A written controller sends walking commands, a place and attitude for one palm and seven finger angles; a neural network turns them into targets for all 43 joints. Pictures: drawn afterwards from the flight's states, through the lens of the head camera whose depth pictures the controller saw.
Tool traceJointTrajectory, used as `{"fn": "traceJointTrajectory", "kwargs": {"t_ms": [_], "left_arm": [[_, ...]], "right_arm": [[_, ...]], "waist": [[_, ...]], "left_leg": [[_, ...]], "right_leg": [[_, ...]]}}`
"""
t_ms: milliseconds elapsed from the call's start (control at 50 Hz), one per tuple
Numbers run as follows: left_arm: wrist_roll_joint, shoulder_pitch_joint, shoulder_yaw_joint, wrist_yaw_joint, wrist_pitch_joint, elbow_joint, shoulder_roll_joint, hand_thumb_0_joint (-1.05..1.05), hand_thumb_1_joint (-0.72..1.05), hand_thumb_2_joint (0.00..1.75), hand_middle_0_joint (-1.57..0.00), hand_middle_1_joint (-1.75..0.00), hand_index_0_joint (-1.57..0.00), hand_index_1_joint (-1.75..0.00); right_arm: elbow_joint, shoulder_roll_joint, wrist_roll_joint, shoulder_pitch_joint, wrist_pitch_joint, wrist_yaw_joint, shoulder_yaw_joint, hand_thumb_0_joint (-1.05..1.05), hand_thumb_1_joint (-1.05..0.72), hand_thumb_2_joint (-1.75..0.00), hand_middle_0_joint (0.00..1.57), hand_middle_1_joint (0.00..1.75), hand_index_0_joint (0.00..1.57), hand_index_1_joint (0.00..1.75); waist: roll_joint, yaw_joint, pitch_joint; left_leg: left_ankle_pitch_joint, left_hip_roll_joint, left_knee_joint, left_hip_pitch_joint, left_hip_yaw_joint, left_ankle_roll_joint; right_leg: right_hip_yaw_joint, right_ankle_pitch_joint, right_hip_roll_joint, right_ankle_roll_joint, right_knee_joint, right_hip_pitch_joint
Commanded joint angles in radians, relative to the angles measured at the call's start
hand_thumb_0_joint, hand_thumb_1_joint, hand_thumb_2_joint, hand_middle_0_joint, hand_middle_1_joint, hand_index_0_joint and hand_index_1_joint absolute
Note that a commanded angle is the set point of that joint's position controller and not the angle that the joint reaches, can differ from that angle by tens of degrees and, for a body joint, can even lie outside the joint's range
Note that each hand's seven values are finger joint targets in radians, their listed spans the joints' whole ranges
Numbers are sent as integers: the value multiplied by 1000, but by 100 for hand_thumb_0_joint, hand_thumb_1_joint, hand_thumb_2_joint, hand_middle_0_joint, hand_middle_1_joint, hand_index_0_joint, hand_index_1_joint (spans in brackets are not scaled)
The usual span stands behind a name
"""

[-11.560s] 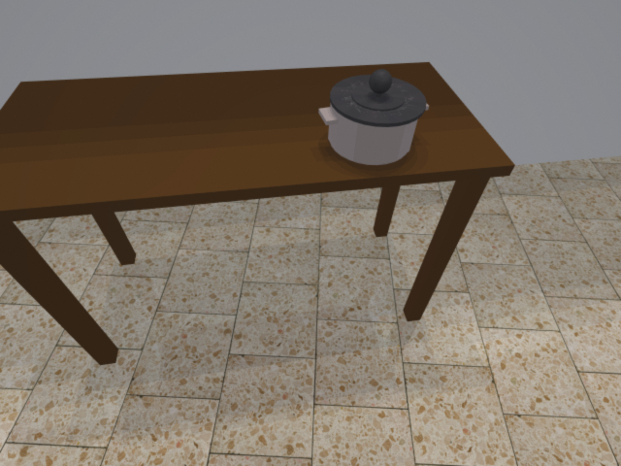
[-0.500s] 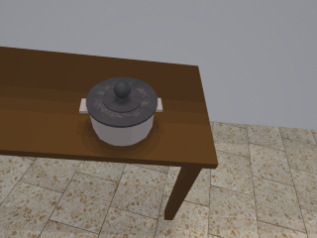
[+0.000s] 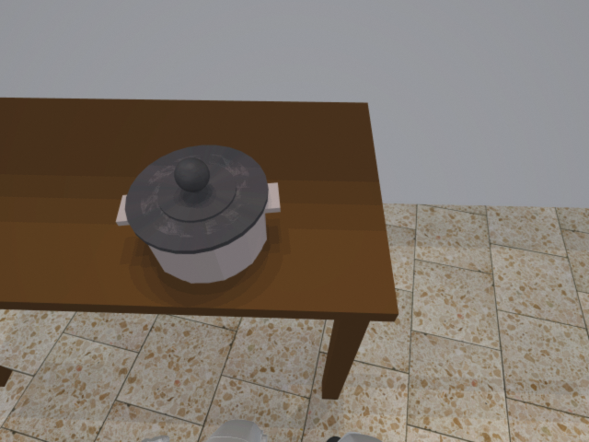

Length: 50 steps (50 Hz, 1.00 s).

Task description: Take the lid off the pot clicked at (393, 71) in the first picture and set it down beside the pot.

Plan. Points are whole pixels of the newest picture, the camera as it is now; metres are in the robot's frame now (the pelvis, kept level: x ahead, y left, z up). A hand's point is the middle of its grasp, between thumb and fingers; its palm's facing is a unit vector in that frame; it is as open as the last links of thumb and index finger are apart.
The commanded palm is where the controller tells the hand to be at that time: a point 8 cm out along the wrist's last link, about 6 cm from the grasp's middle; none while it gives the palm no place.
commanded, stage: come to a stop and stand still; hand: left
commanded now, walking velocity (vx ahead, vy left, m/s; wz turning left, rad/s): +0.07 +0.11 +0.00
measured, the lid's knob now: (192, 174) +0.43 +0.17 +0.12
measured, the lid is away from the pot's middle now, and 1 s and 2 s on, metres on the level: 0.00 0.00 0.00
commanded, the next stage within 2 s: look again from close up in 0.98 s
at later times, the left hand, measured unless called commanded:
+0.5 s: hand out of the picture -0.05 +0.21 -0.16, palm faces +0.04 -0.97 -0.25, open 7.4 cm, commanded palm none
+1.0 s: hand out of the picture -0.04 +0.16 -0.17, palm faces +0.02 -0.99 -0.14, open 7.3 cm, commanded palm none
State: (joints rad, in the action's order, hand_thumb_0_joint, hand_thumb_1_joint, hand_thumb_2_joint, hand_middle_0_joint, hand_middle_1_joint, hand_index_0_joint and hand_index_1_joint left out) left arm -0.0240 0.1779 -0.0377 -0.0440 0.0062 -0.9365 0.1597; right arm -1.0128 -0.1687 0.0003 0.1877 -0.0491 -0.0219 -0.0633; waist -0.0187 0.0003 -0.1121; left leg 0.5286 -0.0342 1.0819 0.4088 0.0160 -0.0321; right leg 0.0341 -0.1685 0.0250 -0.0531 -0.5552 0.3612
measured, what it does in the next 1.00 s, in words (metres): steps on the spot: left foot, then right foot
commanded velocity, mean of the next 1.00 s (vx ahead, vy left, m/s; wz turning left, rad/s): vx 0.06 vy -0.02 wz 0.00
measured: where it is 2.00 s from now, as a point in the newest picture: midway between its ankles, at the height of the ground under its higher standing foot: outside the picture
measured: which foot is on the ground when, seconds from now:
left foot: up 0.00-0.16, down 0.18-0.50, up 0.52-0.72, down 0.74-1.00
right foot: down 0.00-0.20, up 0.22-0.48, down 0.50-1.00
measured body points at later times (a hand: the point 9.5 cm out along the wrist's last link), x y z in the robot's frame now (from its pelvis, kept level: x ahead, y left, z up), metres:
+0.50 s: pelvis -0.04 +0.01 +0.00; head -0.03 +0.00 +0.45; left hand -0.05 +0.26 -0.14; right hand -0.07 -0.19 -0.17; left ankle -0.05 +0.14 -0.73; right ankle -0.10 -0.06 -0.74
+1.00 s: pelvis -0.03 +0.01 +0.01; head -0.03 +0.02 +0.46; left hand -0.04 +0.21 -0.16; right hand -0.03 -0.21 -0.15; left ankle -0.02 +0.13 -0.73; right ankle -0.10 -0.06 -0.73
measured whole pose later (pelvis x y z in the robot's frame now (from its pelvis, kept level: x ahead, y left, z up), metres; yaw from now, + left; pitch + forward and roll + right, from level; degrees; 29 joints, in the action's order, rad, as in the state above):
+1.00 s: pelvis -0.03 +0.01 +0.01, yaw -2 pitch -2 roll +1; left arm 0.00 0.34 0.01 -0.04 -0.02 -1.11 0.12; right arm -1.13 -0.14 0.00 0.27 0.02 -0.04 0.00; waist -0.03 0.01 -0.02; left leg 0.23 0.00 0.44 0.18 -0.04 0.00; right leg 0.01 -0.32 -0.05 -0.06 -0.39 0.05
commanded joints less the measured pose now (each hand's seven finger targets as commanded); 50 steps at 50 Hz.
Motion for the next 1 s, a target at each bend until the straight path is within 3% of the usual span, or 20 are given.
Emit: {"fn": "traceJointTrajectory", "kwargs": {"t_ms": [0,60,120,140,160,180,200,240,320,380,440,480,500,540,600,680,720,760,800,980], "left_arm": [[-14,62,-55,-14,0,72,210,0,90,90,-20,-30,-20,-30],[-21,48,-61,-11,12,80,229,0,90,90,-20,-30,-20,-30],[-8,40,-46,-4,28,67,199,0,90,90,-20,-30,-20,-30],[-4,30,-37,-3,32,76,151,0,90,90,-20,-30,-20,-30],[8,33,-28,-1,35,84,92,0,90,90,-20,-30,-20,-30],[13,51,-26,-1,33,84,74,0,90,90,-20,-30,-20,-30],[4,95,-31,4,33,54,88,0,90,90,-20,-30,-20,-30],[-6,180,-43,17,38,23,113,0,90,90,-20,-30,-20,-30],[-4,145,-29,31,7,25,101,0,90,90,-20,-30,-20,-30],[5,101,-10,31,-9,48,60,0,90,90,-20,-30,-20,-30],[16,234,-2,20,-25,-19,47,0,90,90,-20,-30,-20,-30],[11,306,-8,2,-36,-65,134,0,90,90,-20,-30,-20,-30],[10,296,-1,3,-35,-66,153,0,90,90,-20,-30,-20,-30],[11,286,-1,-4,-49,-83,111,0,90,90,-20,-30,-20,-30],[9,268,9,-6,-51,-97,97,0,90,90,-20,-30,-20,-30],[20,238,15,-1,-43,-109,93,0,90,90,-20,-30,-20,-30],[25,256,21,5,-38,-113,58,0,90,90,-20,-30,-20,-30],[16,271,26,-5,-27,-120,26,0,90,90,-20,-30,-20,-30],[19,262,25,-2,-24,-143,42,0,90,90,-20,-30,-20,-30],[19,256,28,-2,-31,-151,44,0,90,90,-20,-30,-20,-30]], "right_arm": [[32,-43,7,123,0,13,-1,0,-90,-90,20,30,20,30],[38,-43,5,153,14,24,5,0,-90,-90,20,30,20,30],[-10,-31,8,289,23,19,17,0,-90,-90,20,30,20,30],[-5,-59,17,301,27,15,17,0,-90,-90,20,30,20,30],[8,-90,33,279,32,13,14,0,-90,-90,20,30,20,30],[46,-107,39,196,31,7,22,0,-90,-90,20,30,20,30],[63,-101,38,73,41,4,35,0,-90,-90,20,30,20,30],[89,-121,28,-36,56,8,28,0,-90,-90,20,30,20,30],[39,-130,27,131,73,-1,15,0,-90,-90,20,30,20,30],[-4,-119,32,240,72,-9,15,0,-90,-90,20,30,20,30],[-25,-94,14,252,70,-11,23,0,-90,-90,20,30,20,30],[-9,-22,0,213,76,-7,37,0,-90,-90,20,30,20,30],[-4,-28,4,195,72,-5,38,0,-90,-90,20,30,20,30],[-16,-42,10,151,58,-5,33,0,-90,-90,20,30,20,30],[-53,-8,-2,144,60,-8,44,0,-90,-90,20,30,20,30],[-93,11,-6,185,66,-13,56,0,-90,-90,20,30,20,30],[-98,-30,-7,178,79,-20,49,0,-90,-90,20,30,20,30],[-100,-51,-2,173,68,-24,48,0,-90,-90,20,30,20,30],[-115,-24,-1,159,72,-25,60,0,-90,-90,20,30,20,30],[-107,-48,-1,154,76,-24,60,0,-90,-90,20,30,20,30]], "waist": [[-137,18,163],[-155,9,138],[-93,-47,114],[22,-58,67],[232,-55,15],[282,-25,-58],[253,40,-50],[217,100,-37],[92,5,-13],[135,-43,16],[63,1,83],[-202,12,80],[-193,2,81],[-236,7,48],[-84,-2,56],[-37,-29,56],[9,-8,61],[-1,-5,-30],[124,1,-33],[37,3,45]], "left_leg": [[-62,11,-120,-72,-34,-7],[-88,10,-346,-194,-62,21],[-212,-12,-697,-431,-113,39],[-143,43,-787,-392,-49,61],[18,194,-927,-250,144,121],[62,315,-1000,11,268,185],[71,297,-1012,120,278,206],[68,278,-997,154,246,199],[-70,248,-875,-139,187,199],[-242,265,-810,-257,220,205],[-357,200,-653,-183,144,143],[-145,45,-455,7,-44,57],[-69,26,-400,-5,-62,36],[-30,53,-285,71,-28,26],[-76,54,-363,-27,-53,18],[-348,51,-658,-263,-47,26],[-591,128,-656,-329,28,63],[-503,147,-650,-272,25,63],[-540,135,-678,-268,42,68],[-539,137,-701,-304,46,69]], "right_leg": [[-264,91,244,-162,243,-54],[-292,-191,225,-128,301,40],[-200,-442,119,-10,240,175],[-149,-470,60,22,132,221],[-52,-401,-54,57,-118,222],[-14,-306,-88,66,-385,121],[-84,-215,-52,57,-524,56],[-85,-169,-47,57,-681,50],[-10,-262,-24,50,-478,154],[5,-341,-10,43,-159,91],[-28,-100,-9,35,215,-198],[-291,186,199,-36,270,-335],[-325,218,263,-103,265,-288],[-325,442,238,-117,260,-315],[-226,627,209,-144,196,-304],[-158,461,130,-64,150,-187],[-123,300,60,0,158,-139],[-146,113,51,10,232,-100],[-136,135,59,6,222,-133],[-122,170,74,10,234,-197]]}}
